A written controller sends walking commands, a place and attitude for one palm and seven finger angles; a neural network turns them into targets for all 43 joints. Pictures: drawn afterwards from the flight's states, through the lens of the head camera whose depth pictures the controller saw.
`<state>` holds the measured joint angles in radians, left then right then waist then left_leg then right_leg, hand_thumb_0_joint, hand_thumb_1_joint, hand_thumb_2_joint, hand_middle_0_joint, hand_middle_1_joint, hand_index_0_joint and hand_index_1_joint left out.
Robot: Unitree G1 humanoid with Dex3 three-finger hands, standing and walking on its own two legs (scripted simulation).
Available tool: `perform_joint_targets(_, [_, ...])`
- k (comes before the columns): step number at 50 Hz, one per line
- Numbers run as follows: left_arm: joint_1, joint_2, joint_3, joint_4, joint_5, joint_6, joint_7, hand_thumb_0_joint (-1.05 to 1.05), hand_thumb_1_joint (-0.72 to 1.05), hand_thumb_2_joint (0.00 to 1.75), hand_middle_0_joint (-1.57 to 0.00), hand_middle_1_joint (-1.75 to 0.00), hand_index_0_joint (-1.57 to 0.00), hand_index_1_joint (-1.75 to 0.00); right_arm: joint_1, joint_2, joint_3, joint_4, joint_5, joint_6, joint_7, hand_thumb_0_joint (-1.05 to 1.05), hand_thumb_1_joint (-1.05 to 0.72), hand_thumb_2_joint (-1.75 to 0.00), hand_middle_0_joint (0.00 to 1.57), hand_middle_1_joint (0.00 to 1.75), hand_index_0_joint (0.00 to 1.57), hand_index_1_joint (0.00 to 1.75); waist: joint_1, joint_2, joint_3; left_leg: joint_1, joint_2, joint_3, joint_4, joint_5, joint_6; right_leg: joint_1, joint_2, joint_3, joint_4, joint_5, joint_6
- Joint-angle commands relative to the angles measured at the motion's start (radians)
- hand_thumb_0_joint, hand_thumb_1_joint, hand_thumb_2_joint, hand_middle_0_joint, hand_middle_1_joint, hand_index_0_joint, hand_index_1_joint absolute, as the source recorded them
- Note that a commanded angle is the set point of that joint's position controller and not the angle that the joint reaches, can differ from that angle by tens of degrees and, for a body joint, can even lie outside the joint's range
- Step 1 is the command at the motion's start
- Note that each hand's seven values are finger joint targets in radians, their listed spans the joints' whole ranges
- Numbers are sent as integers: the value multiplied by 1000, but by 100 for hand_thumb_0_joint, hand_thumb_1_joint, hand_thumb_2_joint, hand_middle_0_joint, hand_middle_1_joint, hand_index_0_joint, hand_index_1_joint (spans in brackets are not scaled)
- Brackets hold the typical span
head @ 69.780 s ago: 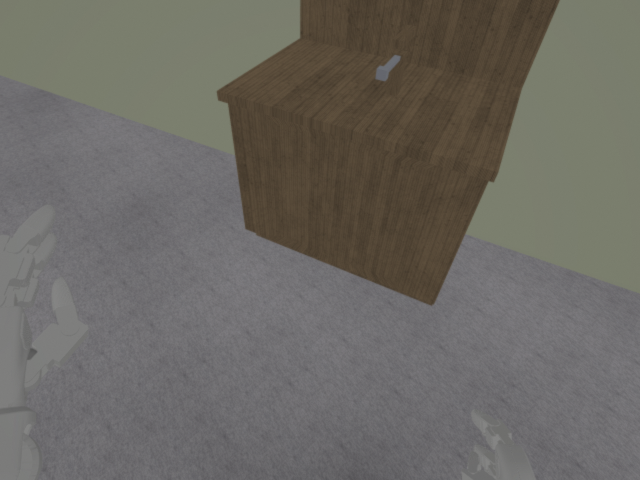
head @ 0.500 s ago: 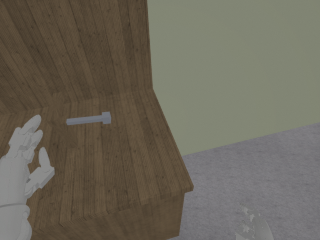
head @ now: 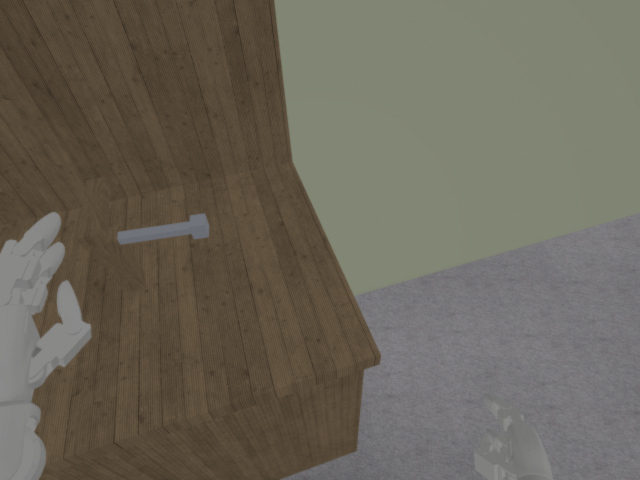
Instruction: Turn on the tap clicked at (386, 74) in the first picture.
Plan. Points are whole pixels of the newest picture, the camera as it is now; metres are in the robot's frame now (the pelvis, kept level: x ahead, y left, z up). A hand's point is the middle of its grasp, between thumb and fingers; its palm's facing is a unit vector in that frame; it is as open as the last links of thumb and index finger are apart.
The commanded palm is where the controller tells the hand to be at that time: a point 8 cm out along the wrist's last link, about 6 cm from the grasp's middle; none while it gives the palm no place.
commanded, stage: step back with the hand held close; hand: left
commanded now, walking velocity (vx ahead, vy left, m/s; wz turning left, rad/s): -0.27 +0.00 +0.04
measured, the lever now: (199, 226) +0.47 +0.25 +0.04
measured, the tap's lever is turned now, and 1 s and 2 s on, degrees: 82 82 82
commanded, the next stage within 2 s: stop stepping back and stand still in 1.16 s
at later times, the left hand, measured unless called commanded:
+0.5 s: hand (28, 410) +0.14 +0.27 +0.15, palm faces +0.40 -0.81 -0.43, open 7.4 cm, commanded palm +0.09 +0.30 +0.17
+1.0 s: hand out of the picture +0.08 +0.30 +0.16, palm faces +0.44 -0.78 -0.44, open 7.4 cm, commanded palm +0.03 +0.33 +0.17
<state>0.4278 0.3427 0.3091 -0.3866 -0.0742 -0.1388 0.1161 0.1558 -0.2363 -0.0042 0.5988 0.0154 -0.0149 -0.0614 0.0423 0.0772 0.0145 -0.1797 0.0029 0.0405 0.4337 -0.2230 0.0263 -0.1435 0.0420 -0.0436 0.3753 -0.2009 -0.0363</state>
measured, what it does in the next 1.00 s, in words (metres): walks backwards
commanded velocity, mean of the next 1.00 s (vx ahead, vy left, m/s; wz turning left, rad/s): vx -0.32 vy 0.00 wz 0.01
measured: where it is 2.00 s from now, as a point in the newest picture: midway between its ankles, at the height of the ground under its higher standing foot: outside the picture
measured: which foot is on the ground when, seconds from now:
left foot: down 0.00-1.00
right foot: down 0.00-0.90, up 0.92-1.00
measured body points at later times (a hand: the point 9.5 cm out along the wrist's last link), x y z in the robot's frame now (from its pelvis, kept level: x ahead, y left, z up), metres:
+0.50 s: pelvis -0.07 +0.02 -0.01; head -0.05 +0.02 +0.44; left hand +0.11 +0.31 +0.17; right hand +0.11 -0.22 -0.10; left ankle +0.01 +0.10 -0.74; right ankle +0.00 -0.09 -0.74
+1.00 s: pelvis -0.12 +0.04 -0.02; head -0.09 +0.06 +0.43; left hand +0.06 +0.34 +0.18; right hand +0.07 -0.19 -0.09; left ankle -0.03 +0.13 -0.74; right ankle -0.09 -0.10 -0.71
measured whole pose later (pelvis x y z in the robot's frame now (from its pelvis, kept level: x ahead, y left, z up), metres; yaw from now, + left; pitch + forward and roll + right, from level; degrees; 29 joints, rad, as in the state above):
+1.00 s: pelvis -0.12 +0.04 -0.02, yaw +3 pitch +0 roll -3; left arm 0.48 0.42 0.40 -0.54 -0.02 -0.22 0.14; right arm 0.19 -0.19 -0.04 0.60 -0.01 -0.07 -0.06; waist 0.00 0.00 0.05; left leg -0.44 0.00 0.00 0.61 -0.17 0.05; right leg -0.46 0.06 0.03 0.89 -0.37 0.02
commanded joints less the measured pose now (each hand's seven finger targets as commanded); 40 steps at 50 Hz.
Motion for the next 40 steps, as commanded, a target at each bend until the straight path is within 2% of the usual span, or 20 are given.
perform_joint_targets(1, [2,195,108,-216,2,-55,12,0,90,90,-20,-30,-20,-30,-103,-109,-43,-191,-1,-20,-15,0,-90,-90,20,30,20,30,-7,-54,-165,60,102,-114,-17,321,16,-19,-149,121,0,327,23])
perform_joint_targets(5, [30,214,130,-266,3,-60,20,0,90,90,-20,-30,-20,-30,-97,-106,-47,-213,2,-8,-22,0,-90,-90,20,30,20,30,-7,-60,-166,8,112,-127,-8,303,16,-32,-148,125,21,292,22])
perform_joint_targets(6, [20,241,148,-291,5,-63,24,0,90,90,-20,-30,-20,-30,-101,-110,-48,-210,0,-7,-23,0,-90,-90,20,30,20,30,-9,-29,-163,-9,113,-139,-19,274,15,-38,-146,130,24,258,19])
perform_joint_targets(7, [31,223,139,-285,5,-66,26,0,90,90,-20,-30,-20,-30,-97,-104,-47,-212,1,-8,-25,0,-90,-90,20,30,20,30,-10,-34,-157,-24,116,-139,-18,252,17,-43,-143,128,28,242,20])
perform_joint_targets(11, [36,232,147,-302,10,-74,34,0,90,90,-20,-30,-20,-30,-89,-115,-53,-212,0,-19,-26,0,-90,-90,20,30,20,30,-16,-15,-134,-92,116,-164,-37,72,21,-74,-137,144,24,117,14])
perform_joint_targets(15, [40,204,127,-292,18,-84,41,0,90,90,-20,-30,-20,-30,-68,-114,-55,-212,4,-36,-27,0,-90,-90,20,30,20,30,-24,-51,-113,-157,107,-172,-28,-121,29,-104,-144,161,1,-14,9])
perform_joint_targets(16, [31,215,132,-299,19,-85,44,0,90,90,-20,-30,-20,-30,-71,-121,-55,-208,1,-40,-28,0,-90,-90,20,30,20,30,-28,-21,-97,-168,107,-181,-37,-163,30,-127,-144,169,-6,-59,6])
perform_joint_targets(18, [25,200,121,-294,26,-92,48,0,90,90,-20,-30,-20,-30,-65,-117,-51,-208,3,-49,-29,0,-90,-90,20,30,20,30,-29,-36,-83,-201,115,-193,-43,-239,36,-142,-137,160,-8,-135,12])
perform_joint_targets(21, [10,232,149,-301,35,-98,57,0,90,90,-20,-30,-20,-30,-66,-126,-53,-201,-2,-60,-34,0,-90,-90,20,30,20,30,-30,-15,-69,-258,128,-224,-72,-304,46,-130,-118,153,14,-188,17])
perform_joint_targets(22, [0,197,125,-306,38,-100,55,0,90,90,-20,-30,-20,-30,-63,-115,-47,-200,-2,-61,-34,0,-90,-90,20,30,20,30,-32,1,-77,-283,138,-228,-90,-330,50,-105,-107,136,40,-181,23])
perform_joint_targets(25, [-16,200,140,-307,49,-107,56,0,90,90,-20,-30,-20,-30,-61,-121,-50,-203,-5,-71,-33,0,-90,-90,20,30,20,30,-27,24,-73,-386,160,-254,-141,-397,66,-12,-74,114,118,-126,35])
perform_joint_targets(26, [-12,229,168,-313,52,-110,57,0,90,90,-20,-30,-20,-30,-66,-126,-53,-201,-6,-73,-34,0,-90,-90,20,30,20,30,-26,48,-90,-409,171,-274,-166,-408,73,30,-59,109,152,-85,40])
perform_joint_targets(27, [-11,197,151,-320,54,-112,52,0,90,90,-20,-30,-20,-30,-59,-116,-51,-200,-5,-75,-33,0,-90,-90,20,30,20,30,-25,48,-105,-422,178,-280,-176,-402,75,65,-49,92,189,-38,43])
perform_joint_targets(31, [7,211,177,-314,63,-118,43,0,90,90,-20,-30,-20,-30,-65,-120,-56,-200,-9,-82,-27,0,-90,-90,20,30,20,30,-24,69,-95,-511,192,-287,-176,-452,92,115,-36,110,263,6,47])
perform_joint_targets(33, [5,190,164,-311,65,-122,38,0,90,90,-20,-30,-20,-30,-52,-111,-56,-197,-8,-79,-21,0,-90,-90,20,30,20,30,-26,1,-77,-529,171,-257,-107,-443,89,85,-63,153,235,9,36])
perform_joint_targets(34, [0,191,160,-305,62,-123,37,0,90,90,-20,-30,-20,-30,-43,-103,-58,-191,-10,-75,-18,0,-90,-90,20,30,20,30,-29,-71,-70,-493,136,-223,-26,-413,74,17,-105,217,157,-12,15])
perform_joint_targets(36, [-20,217,156,-347,46,-121,45,0,90,90,-20,-30,-20,-30,-20,-91,-63,-168,-12,-70,-9,0,-90,-90,20,30,20,30,-44,-184,-99,-291,62,-159,185,-279,15,-188,-251,376,-9,-44,-75])
perform_joint_targets(37, [-38,190,114,-377,37,-119,48,0,90,90,-20,-30,-20,-30,-13,-75,-58,-157,-11,-69,-4,0,-90,-90,20,30,20,30,-55,-215,-116,-187,29,-122,293,-207,-9,-266,-321,401,-50,-8,-112])
perform_joint_targets(38, [-28,212,127,-369,34,-116,54,0,90,90,-20,-30,-20,-30,-10,-68,-57,-151,-14,-70,0,0,-90,-90,20,30,20,30,-58,-244,-135,-133,12,-107,360,-163,-20,-292,-358,394,-66,46,-126])
perform_joint_targets(40, [-3,225,140,-391,28,-117,55,0,90,90,-20,-30,-20,-30,-18,-67,-56,-154,-10,-67,8,0,-90,-90,20,30,20,30,-59,-220,-147,-110,16,-117,361,-154,-19,-283,-364,334,-36,120,-120])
